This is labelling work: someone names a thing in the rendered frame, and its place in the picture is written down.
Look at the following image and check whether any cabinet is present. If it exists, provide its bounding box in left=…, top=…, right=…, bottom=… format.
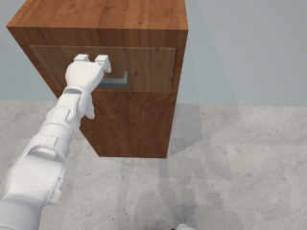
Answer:
left=6, top=0, right=189, bottom=159

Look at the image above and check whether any handle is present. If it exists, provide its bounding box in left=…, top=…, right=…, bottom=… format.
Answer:
left=96, top=71, right=129, bottom=89

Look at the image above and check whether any left robot hand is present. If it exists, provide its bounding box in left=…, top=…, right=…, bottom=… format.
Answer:
left=65, top=54, right=111, bottom=119

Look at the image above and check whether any robot left upper arm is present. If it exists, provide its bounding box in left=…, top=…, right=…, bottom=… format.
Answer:
left=0, top=154, right=67, bottom=230

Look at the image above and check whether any robot left forearm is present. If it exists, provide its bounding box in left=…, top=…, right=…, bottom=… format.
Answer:
left=3, top=85, right=91, bottom=196

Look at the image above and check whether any drawer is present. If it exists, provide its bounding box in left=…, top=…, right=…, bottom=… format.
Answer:
left=29, top=45, right=177, bottom=92

